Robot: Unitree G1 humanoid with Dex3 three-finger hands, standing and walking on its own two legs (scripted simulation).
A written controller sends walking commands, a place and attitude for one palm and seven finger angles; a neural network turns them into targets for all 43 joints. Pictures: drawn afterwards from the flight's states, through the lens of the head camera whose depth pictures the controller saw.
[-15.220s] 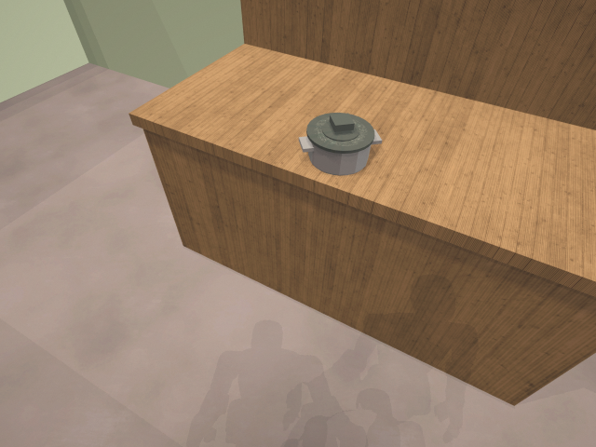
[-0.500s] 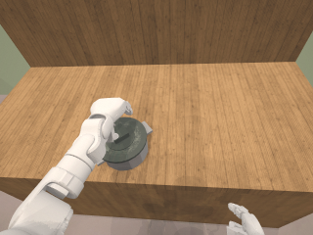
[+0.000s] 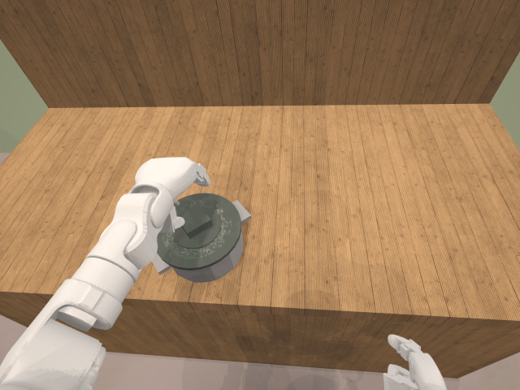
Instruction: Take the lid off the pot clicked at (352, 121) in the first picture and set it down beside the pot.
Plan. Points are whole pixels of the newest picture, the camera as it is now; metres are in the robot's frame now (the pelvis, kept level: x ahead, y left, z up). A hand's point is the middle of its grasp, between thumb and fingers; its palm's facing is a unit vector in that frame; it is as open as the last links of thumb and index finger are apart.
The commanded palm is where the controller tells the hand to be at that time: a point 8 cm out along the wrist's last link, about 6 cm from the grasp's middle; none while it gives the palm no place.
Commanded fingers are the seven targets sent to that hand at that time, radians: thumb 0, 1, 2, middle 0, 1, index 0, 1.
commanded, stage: lower the open fingers around the knob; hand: left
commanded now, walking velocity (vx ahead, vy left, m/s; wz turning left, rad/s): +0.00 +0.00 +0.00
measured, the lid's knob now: (194, 220) +0.41 +0.15 +0.00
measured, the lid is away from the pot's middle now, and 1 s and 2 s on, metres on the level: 0.00 0.00 0.00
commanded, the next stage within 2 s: close the fingers and squeeze the knob in 0.92 s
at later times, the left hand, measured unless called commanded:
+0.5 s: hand (183, 221) +0.38 +0.15 +0.03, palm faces -0.34 -0.04 -0.94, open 10.0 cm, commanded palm +0.37 +0.15 +0.09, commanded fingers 0.00 -0.23 1.28 -0.82 -0.08 -0.82 -0.08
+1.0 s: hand (185, 229) +0.37 +0.15 +0.02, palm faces -0.32 -0.06 -0.94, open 10.1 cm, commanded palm +0.36 +0.15 +0.08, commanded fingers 0.00 -0.23 1.28 -0.82 -0.08 -0.82 -0.08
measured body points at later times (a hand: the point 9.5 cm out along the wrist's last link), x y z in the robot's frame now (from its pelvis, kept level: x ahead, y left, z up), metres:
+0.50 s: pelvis +0.00 +0.02 +0.00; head +0.04 -0.02 +0.45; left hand +0.39 +0.15 +0.08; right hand +0.15 -0.21 -0.13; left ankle -0.02 +0.11 -0.74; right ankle -0.03 -0.10 -0.74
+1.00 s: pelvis -0.01 +0.01 +0.00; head +0.02 -0.02 +0.44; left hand +0.38 +0.15 +0.07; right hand +0.14 -0.23 -0.13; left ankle -0.02 +0.11 -0.74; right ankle -0.03 -0.10 -0.74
